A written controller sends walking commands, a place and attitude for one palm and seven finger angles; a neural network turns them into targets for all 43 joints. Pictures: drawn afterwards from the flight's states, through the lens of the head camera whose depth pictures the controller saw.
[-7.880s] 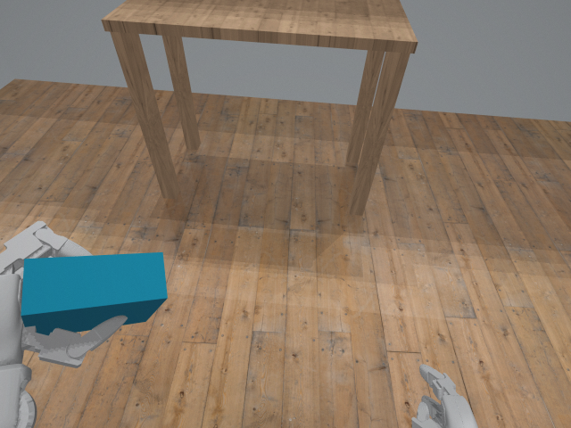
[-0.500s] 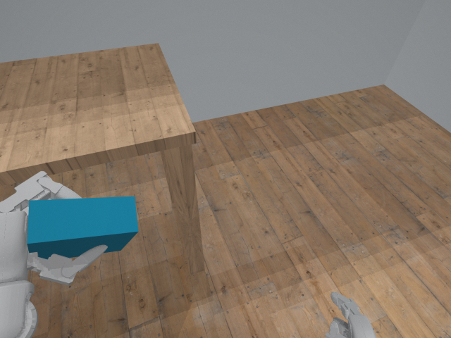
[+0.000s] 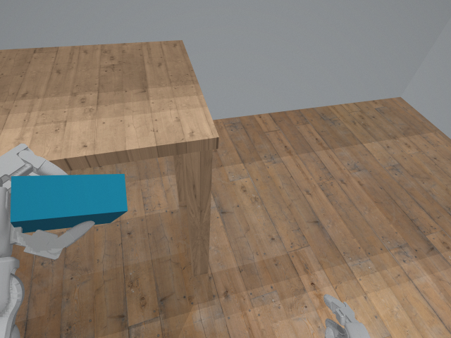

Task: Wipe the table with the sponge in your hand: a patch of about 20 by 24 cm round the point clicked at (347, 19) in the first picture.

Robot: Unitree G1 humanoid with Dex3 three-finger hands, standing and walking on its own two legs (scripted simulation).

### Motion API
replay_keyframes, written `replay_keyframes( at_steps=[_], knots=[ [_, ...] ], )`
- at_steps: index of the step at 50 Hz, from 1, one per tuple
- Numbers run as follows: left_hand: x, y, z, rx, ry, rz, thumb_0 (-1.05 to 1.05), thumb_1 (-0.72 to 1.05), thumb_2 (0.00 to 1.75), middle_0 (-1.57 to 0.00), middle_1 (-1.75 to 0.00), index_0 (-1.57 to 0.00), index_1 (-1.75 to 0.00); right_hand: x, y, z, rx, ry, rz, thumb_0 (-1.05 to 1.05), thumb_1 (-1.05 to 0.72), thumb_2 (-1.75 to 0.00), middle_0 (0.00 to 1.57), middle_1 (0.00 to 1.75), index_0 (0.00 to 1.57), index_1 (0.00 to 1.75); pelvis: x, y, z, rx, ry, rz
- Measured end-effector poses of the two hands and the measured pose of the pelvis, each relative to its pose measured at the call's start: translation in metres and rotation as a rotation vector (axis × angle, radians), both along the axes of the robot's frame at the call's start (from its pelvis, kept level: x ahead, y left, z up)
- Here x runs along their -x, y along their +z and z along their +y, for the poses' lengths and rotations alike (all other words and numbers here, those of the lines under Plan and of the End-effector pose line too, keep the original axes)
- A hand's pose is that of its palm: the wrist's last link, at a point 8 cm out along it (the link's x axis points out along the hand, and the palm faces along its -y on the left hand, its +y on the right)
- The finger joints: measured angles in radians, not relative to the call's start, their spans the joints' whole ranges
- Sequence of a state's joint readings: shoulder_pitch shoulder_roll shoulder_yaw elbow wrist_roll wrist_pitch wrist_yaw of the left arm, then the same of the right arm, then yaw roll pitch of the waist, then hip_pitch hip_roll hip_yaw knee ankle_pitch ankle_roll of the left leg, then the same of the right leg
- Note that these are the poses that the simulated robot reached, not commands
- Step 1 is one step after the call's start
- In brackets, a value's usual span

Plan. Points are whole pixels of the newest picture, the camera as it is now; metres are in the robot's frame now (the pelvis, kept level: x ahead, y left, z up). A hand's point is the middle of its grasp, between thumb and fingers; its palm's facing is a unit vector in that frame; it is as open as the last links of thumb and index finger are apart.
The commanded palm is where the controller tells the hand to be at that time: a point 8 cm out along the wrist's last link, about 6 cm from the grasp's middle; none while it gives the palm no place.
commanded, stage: shuffle to correct the standing spot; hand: left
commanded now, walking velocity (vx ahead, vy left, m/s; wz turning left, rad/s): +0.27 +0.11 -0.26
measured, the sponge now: (86, 203) +0.24 +0.23 +0.16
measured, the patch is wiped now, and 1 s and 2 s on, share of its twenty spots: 0.00 0.00 0.00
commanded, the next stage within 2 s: come to a stop and stand still in 0.60 s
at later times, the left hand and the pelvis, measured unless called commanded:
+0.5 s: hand (93, 124) +0.37 +0.27 +0.18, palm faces +0.32 -0.86 -0.39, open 9.4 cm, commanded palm +0.31 +0.31 +0.18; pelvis +0.14 +0.04 -0.02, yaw -3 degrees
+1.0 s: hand (101, 81) +0.50 +0.30 +0.18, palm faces +0.27 -0.86 -0.43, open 9.4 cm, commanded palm +0.45 +0.36 +0.18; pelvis +0.25 +0.10 +0.00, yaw -7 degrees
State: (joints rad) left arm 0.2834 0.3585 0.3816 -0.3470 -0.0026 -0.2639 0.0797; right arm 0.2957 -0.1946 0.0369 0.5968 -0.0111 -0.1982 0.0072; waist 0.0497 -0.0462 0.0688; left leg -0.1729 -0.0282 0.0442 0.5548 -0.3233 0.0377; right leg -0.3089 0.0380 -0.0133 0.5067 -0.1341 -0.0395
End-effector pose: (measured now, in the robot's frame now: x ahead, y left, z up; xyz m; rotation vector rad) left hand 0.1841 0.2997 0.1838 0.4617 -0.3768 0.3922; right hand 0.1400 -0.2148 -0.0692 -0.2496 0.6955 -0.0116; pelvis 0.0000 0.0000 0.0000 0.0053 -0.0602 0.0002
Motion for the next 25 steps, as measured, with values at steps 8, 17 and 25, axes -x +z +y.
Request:
replay_keyframes(
  at_steps=[8, 17, 25],
  knots=[
    [-0.036, 0.005, -0.003, -0.018, -0.097, -0.027, -0.01, -0.44, 1.01, -0.81, -1.35, -0.82, -1.35, -0.064, 0.012, 0.005, 0.028, -0.022, -0.093, 0.01, -0.91, -0.9, 0.21, 0.3, 0.2, 0.3, -0.037, -0.004, 0.019, 0.033, -0.01, 0.058],
    [-0.109, -0.018, 0.016, 0.009, -0.091, 0.081, -0.01, -0.43, 1.01, -0.81, -1.35, -0.82, -1.35, -0.098, 0.005, 0.023, 0.011, -0.09, -0.048, 0.01, -0.91, -0.9, 0.21, 0.3, 0.2, 0.29, -0.093, -0.008, 0.035, 0.023, -0.064, 0.054],
    [-0.154, 0.009, 0.011, -0.078, -0.181, -0.077, -0.01, -0.43, 1.01, -0.81, -1.35, -0.82, -1.35, -0.132, -0.017, 0.029, 0.01, -0.084, 0.079, 0.01, -0.91, -0.9, 0.21, 0.3, 0.2, 0.3, -0.136, -0.018, 0.042, 0.053, -0.047, 0.02]
  ],
)
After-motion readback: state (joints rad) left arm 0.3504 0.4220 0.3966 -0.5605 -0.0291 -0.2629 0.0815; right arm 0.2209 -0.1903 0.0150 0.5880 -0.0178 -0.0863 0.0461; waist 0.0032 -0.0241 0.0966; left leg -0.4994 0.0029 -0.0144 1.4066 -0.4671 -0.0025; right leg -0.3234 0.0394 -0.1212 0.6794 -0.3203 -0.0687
